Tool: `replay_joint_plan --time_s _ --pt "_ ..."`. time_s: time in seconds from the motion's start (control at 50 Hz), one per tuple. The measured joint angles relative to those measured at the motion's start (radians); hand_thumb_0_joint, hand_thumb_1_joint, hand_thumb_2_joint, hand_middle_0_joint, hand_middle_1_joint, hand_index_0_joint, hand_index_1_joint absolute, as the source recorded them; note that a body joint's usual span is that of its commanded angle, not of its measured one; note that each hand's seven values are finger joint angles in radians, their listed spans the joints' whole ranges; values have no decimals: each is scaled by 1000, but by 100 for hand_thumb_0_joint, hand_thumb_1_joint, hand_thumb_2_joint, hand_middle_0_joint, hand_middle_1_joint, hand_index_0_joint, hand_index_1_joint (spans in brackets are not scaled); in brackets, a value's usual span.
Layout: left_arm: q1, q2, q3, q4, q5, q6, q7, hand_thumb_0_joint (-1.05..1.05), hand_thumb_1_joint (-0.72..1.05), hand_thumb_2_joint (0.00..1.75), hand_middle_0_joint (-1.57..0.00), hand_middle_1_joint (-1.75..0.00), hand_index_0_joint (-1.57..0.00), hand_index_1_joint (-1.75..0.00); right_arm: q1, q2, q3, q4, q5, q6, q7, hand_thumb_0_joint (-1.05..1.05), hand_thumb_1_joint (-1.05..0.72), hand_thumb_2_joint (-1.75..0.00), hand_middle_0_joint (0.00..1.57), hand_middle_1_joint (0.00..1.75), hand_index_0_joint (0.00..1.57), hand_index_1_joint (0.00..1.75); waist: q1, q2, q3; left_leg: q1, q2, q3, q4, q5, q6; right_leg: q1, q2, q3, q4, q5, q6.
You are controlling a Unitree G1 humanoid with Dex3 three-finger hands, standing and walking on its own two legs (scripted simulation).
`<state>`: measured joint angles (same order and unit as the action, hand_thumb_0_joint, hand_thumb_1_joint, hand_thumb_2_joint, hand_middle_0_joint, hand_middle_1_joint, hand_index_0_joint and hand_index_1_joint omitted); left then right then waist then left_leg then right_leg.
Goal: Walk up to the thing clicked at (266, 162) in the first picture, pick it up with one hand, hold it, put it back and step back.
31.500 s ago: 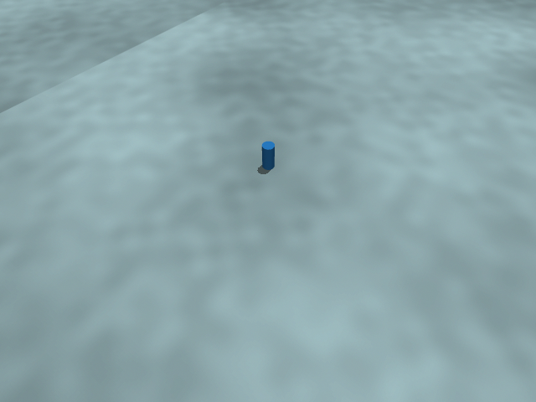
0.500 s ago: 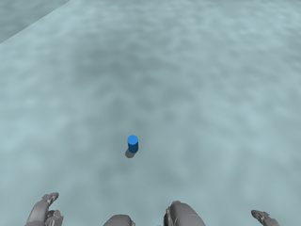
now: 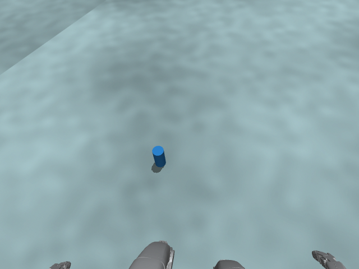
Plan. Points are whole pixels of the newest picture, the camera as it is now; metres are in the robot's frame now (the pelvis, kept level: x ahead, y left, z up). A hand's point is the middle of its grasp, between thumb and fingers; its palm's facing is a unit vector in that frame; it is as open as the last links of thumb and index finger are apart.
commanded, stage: step back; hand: left
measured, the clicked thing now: (159, 156) +0.75 +0.18 -0.69
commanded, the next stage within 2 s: stand in 1.70 s
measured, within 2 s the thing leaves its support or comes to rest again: neither
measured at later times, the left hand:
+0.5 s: hand out of the picture -0.10 +0.23 -0.15, palm faces -0.02 -0.92 -0.40, open 7.4 cm
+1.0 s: hand out of the picture -0.24 +0.22 -0.14, palm faces +0.08 -0.92 -0.38, open 7.4 cm
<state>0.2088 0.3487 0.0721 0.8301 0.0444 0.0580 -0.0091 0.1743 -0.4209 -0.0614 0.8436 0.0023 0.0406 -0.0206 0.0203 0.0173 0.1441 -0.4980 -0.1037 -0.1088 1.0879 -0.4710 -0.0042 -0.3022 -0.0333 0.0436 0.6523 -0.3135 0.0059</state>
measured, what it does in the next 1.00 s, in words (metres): walks backwards: left foot, then right foot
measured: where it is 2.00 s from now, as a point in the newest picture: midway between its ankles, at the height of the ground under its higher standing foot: outside the picture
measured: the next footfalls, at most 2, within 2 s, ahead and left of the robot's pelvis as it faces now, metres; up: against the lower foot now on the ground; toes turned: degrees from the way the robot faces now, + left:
left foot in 0.12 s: +0.00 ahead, +0.11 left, +0.00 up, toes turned +1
right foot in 0.46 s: -0.21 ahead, -0.17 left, +0.00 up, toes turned +4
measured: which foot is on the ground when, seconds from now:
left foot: up 0.00-0.10, down 0.12-0.48, up 0.50-0.74, down 0.76-1.00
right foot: down 0.00-0.14, up 0.16-0.44, down 0.46-1.00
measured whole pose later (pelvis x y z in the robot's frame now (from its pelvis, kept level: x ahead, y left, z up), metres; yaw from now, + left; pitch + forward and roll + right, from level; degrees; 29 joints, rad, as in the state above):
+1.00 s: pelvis -0.29 -0.06 +0.00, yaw +4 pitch -3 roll -1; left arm 0.21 0.38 0.07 0.98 0.03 0.01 -0.02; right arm 0.18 -0.35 -0.04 0.97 -0.03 0.01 0.02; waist 0.01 0.02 0.07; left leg -0.27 0.02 -0.03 0.65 -0.33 0.00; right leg -0.25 0.00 -0.02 0.60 -0.29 -0.01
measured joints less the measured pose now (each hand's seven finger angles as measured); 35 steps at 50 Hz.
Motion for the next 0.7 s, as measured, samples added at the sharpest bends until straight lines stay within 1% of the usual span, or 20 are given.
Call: replay_joint_plan --time_s 0.04,0.08,0.12,0.14,0.16,0.2,0.24,0.3,0.36,0.4,0.44,0.46,0.48,0.5,0.52,0.54,0.58,0.6,0.64,0.7 --pt "-19 7 1 -17 3 -1 7 1 90 90 -21 -30 -20 -30 23 5 4 4 -3 -4 1 1 -90 -89 20 30 20 30 -7 -5 2 62 15 22 -78 -17 0 -21 -6 -14 0 18 3" --pt "-44 19 2 -40 0 -2 12 1 90 90 -21 -30 -20 -30 41 13 6 10 -10 -8 3 1 -90 -89 20 30 20 30 -17 -11 8 141 43 51 -232 -2 6 -48 -13 -36 19 26 9" --pt "-77 35 0 -61 -9 2 14 1 90 90 -21 -30 -20 -30 53 23 5 20 -17 -16 5 1 -90 -89 20 30 20 30 -28 -28 21 217 54 77 -410 113 16 -87 -29 -52 72 18 16" --pt "-96 47 2 -65 -13 5 15 1 90 90 -21 -30 -20 -30 44 40 5 33 -24 -16 6 1 -90 -89 20 30 20 30 -18 -64 42 223 35 96 -421 137 23 -102 -46 -31 100 17 7" --pt "-106 50 4 -64 -19 9 18 1 90 90 -21 -30 -20 -30 39 48 11 38 -28 -14 12 1 -90 -89 20 30 20 30 -12 -78 51 215 33 106 -413 141 28 -120 -33 -6 138 -48 -3" --pt "-117 46 5 -50 -22 20 21 1 90 90 -21 -30 -20 -30 34 54 18 40 -33 -17 21 1 -90 -89 20 30 20 30 -28 -60 50 189 57 87 -407 157 34 -161 44 42 300 -183 -12" --pt "-117 49 7 -40 -31 25 20 1 90 90 -21 -30 -20 -30 28 63 26 40 -36 -22 17 1 -90 -89 20 30 20 30 -32 -56 41 179 79 81 -440 194 30 -191 103 82 465 -208 -20" --pt "-95 51 12 -34 -33 18 14 1 90 90 -21 -30 -20 -30 11 63 26 27 -38 -23 11 1 -90 -89 20 30 21 30 -26 -48 24 154 110 84 -476 243 26 -178 125 86 558 -201 -10" --pt "-70 52 14 -26 -28 18 6 1 90 90 -21 -30 -20 -30 -15 53 20 -1 -41 -23 7 1 -90 -89 20 30 21 30 -19 -39 19 119 136 92 -487 280 19 -102 100 69 455 -209 8" --pt "-56 53 12 -15 -26 15 1 1 90 90 -21 -30 -20 -30 -35 40 18 -21 -42 -22 6 1 -90 -89 20 30 21 30 -12 -30 19 88 154 100 -478 299 7 -35 69 46 303 -202 6" --pt "-41 54 10 0 -25 6 -2 1 90 90 -21 -30 -20 -30 -54 24 17 -34 -38 -15 8 1 -90 -89 20 30 21 30 -4 -19 13 47 171 104 -451 310 -9 47 43 19 97 -138 -6" --pt "-35 50 11 12 -22 -1 -2 1 90 90 -21 -30 -20 -30 -65 13 15 -36 -34 -9 9 1 -90 -89 20 30 21 30 -2 -4 12 24 184 98 -429 313 -19 75 45 5 20 -114 -4" --pt "-34 35 12 26 -15 -3 -2 1 90 90 -21 -30 -20 -30 -76 -1 10 -32 -31 -3 8 1 -90 -89 20 30 20 30 -10 31 21 4 191 62 -402 291 -11 73 66 -14 17 -103 0" --pt "-26 26 8 32 -10 -2 -6 1 90 90 -21 -30 -20 -30 -77 -4 4 -26 -27 3 3 1 -90 -89 20 30 20 30 -12 40 18 -18 163 23 -357 194 -5 57 67 -22 37 -99 -1" --pt "-14 24 4 34 -6 1 -9 1 90 90 -21 -30 -20 -30 -71 -1 -1 -19 -23 10 -2 1 -90 -89 20 30 20 30 -3 27 9 -40 121 3 -280 97 -7 37 53 -16 55 -96 -6" --pt "-3 21 0 36 -5 3 -8 1 90 90 -21 -30 -20 -30 -61 1 -2 -12 -19 15 -4 1 -90 -89 20 30 20 30 7 13 0 -57 79 -11 -189 44 -8 24 37 -7 59 -88 -10" --pt "9 12 -6 41 -2 4 -2 1 90 90 -21 -30 -20 -30 -39 -4 0 -3 -12 13 -4 1 -90 -89 20 30 20 30 10 3 -9 -70 22 -25 -49 16 -6 13 13 -6 43 -59 -9" --pt "10 10 -6 41 0 2 1 1 90 90 -21 -30 -20 -30 -27 -6 1 0 -10 10 -3 1 -90 -89 20 30 20 30 10 1 -11 -64 8 -22 -6 11 -7 6 5 -10 36 -47 -9" --pt "8 11 -6 34 4 -6 7 1 90 90 -21 -30 -20 -30 -5 -7 4 9 -11 5 -1 1 -90 -89 20 30 20 30 8 0 -12 -23 5 -6 7 0 -9 -10 -5 -22 30 -26 -8" --pt "-10 24 -4 18 7 -20 12 1 90 90 -21 -30 -20 -30 22 2 5 32 -19 6 7 1 -90 -89 20 30 20 30 3 -1 -11 86 41 37 -131 -26 -9 -36 -16 -53 40 -10 -7"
